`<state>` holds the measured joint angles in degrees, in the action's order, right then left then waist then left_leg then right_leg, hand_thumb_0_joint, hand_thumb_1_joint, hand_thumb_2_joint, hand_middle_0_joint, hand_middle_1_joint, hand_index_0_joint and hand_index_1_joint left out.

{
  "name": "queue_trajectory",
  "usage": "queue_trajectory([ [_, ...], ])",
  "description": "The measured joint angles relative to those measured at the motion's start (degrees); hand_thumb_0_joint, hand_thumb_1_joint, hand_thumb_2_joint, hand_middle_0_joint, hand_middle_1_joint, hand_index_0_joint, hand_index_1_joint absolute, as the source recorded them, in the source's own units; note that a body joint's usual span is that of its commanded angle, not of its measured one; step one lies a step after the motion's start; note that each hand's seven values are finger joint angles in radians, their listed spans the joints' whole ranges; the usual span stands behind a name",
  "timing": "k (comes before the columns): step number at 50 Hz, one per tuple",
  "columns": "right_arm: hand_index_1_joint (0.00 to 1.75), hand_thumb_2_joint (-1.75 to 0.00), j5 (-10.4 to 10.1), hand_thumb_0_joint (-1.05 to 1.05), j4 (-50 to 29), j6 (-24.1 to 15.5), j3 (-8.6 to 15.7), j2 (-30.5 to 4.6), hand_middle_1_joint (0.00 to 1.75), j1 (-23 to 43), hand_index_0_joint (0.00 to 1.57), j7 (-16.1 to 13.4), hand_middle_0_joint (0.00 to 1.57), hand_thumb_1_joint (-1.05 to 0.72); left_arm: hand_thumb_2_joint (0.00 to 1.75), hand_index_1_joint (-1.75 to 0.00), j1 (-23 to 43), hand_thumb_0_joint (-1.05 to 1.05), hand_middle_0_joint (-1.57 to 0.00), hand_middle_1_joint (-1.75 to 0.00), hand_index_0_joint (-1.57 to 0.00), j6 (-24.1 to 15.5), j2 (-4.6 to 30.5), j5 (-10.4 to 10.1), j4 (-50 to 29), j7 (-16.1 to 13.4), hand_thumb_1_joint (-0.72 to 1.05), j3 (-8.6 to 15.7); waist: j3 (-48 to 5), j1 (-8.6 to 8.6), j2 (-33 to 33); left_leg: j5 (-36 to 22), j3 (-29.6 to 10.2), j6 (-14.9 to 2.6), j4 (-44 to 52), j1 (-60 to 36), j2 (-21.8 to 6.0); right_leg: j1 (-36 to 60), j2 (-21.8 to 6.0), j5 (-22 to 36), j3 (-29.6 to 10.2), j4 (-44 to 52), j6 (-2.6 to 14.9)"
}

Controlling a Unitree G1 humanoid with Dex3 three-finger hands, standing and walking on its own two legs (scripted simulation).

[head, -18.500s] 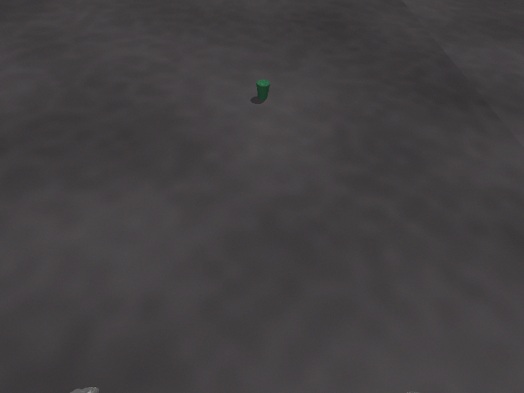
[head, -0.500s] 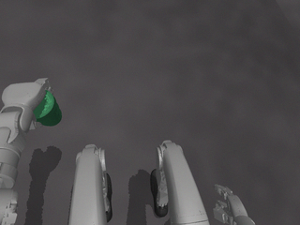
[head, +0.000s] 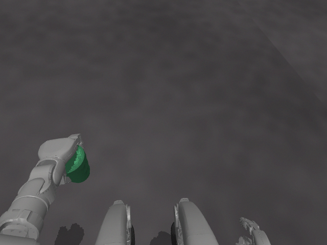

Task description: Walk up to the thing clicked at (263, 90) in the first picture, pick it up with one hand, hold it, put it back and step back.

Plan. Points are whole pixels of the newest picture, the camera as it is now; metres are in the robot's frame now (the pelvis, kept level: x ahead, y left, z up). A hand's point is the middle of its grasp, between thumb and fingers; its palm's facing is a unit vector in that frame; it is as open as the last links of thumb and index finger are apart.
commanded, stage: lift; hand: left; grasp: from above
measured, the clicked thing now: (74, 166) +0.34 +0.24 -0.14
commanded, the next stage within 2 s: hold in 0.48 s
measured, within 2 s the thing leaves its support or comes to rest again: neither
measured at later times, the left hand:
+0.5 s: hand (63, 144) +0.35 +0.22 +0.00, palm faces -0.46 -0.09 -0.88, open 11.7 cm
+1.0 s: hand (56, 135) +0.36 +0.22 +0.04, palm faces -0.46 -0.07 -0.89, open 11.6 cm
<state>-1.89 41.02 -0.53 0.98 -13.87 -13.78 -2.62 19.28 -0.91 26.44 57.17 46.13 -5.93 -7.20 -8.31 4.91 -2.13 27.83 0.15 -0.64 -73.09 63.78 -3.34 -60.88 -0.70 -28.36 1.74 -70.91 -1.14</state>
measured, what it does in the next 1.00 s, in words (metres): rises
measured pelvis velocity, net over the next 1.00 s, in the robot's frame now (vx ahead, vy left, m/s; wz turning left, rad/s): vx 0.06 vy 0.00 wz -0.01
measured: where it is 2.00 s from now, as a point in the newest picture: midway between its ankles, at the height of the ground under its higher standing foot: outside the picture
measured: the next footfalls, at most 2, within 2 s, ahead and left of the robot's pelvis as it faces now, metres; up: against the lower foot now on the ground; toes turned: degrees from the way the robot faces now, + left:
none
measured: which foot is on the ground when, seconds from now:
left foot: down 0.00-1.00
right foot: down 0.00-1.00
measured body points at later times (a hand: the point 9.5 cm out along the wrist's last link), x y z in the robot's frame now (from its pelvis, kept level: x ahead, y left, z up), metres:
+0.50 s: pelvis +0.04 +0.00 +0.08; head +0.09 +0.00 +0.53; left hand +0.37 +0.22 +0.05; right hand +0.11 -0.27 -0.05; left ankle +0.07 +0.11 -0.62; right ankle +0.05 -0.14 -0.62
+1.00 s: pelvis +0.06 +0.00 +0.10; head +0.09 -0.01 +0.55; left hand +0.38 +0.23 +0.09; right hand +0.15 -0.27 -0.02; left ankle +0.07 +0.11 -0.62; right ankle +0.05 -0.14 -0.62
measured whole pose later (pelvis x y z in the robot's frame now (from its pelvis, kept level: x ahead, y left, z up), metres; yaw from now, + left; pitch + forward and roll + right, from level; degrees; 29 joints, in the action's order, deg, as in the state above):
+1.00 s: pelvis +0.06 +0.00 +0.10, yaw +0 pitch +6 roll +0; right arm -2.1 41.6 1.2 3.0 -14.9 -14.3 -2.0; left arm 16.2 2.0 22.0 56.7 44.3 -4.4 -11.2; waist -3.0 2.1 -2.1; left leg 17.8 3.5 -0.4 -37.2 25.3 -2.0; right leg -24.0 -1.2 -18.2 -0.3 -36.3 -1.4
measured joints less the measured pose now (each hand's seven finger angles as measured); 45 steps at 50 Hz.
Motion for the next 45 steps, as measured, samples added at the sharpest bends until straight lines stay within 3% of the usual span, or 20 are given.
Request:
queue_trajectory([
  [5, 0.30, -0.90, 0.22, 0.01, 1.10, -0.56, 0.32, -0.41, 0.30, -1.00, 0.21, -0.27, 0.20, -0.91, 1.03, -1.08, -1.33, -0.01, -0.53, -1.10, -0.36, 0.40, -1.56, 0.60, 0.74, -1.92, -0.33, -1.27, 0.95, -0.29, 0.09, -1.55, 0.50, 0.13, 5.83, -6.32, 0.13, 6.06, -0.02, 1.56, -0.26, 5.63, 0.04],
  [16, 0.30, -0.90, 0.54, 0.01, 2.24, -0.29, 0.70, -0.52, 0.30, -1.37, 0.21, -0.24, 0.20, -0.90, 1.02, -1.08, -0.67, -0.01, -0.53, -1.09, -0.36, 3.25, -3.79, -0.27, 1.72, -4.21, -0.32, -2.53, 3.27, -0.49, 0.38, -4.90, 1.49, 0.36, 17.51, -18.60, 0.34, 17.85, 0.01, 5.01, -0.83, 17.00, 0.07],
  [25, 0.30, -0.90, 0.32, 0.01, 1.76, 0.24, 1.11, -0.44, 0.30, -1.51, 0.21, 0.08, 0.20, -0.90, 1.01, -1.08, -0.68, -0.01, -0.52, -1.09, -0.35, 4.17, -4.84, -1.18, 2.70, -2.40, -0.32, -2.85, 3.91, -0.81, 0.34, -7.00, 2.35, 0.32, 25.26, -26.60, 0.64, 25.49, -0.10, 7.22, -1.43, 24.54, -0.07],
  [37, 0.30, -0.89, 0.14, 0.01, 1.61, 0.97, 1.49, -0.51, 0.30, -0.89, 0.21, 0.28, 0.20, -0.90, 0.97, -1.07, -3.37, 0.00, -0.53, -1.08, -0.37, 3.09, -5.07, 0.16, -0.22, -1.23, -0.31, -3.67, 4.78, -1.94, 0.54, -8.56, 2.89, 0.30, 31.54, -33.54, 1.18, 32.16, -0.48, 8.70, -1.77, 30.47, -0.21],
  [45, 0.30, -0.89, 0.02, 0.01, 1.14, 1.32, 1.91, -0.85, 0.30, -0.57, 0.21, 0.52, 0.20, -0.90, 0.95, -1.06, -3.01, 0.00, -0.54, -1.07, -0.37, 3.06, -4.52, -0.21, -1.11, 0.14, -0.30, -3.81, 5.21, -2.52, 0.23, -9.50, 3.12, 0.30, 34.47, -36.82, 1.31, 35.33, -0.52, 9.66, -1.92, 33.32, -0.22],
])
